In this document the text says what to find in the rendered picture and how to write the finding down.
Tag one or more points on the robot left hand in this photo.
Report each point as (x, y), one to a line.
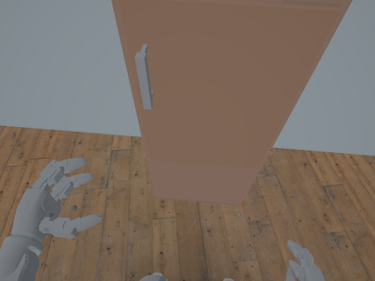
(31, 214)

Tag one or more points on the handle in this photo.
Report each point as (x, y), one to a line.
(143, 76)

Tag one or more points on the cupboard door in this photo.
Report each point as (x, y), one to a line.
(224, 73)

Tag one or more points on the left robot forearm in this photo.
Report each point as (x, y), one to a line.
(19, 258)

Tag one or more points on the robot right hand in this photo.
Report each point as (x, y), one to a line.
(307, 270)

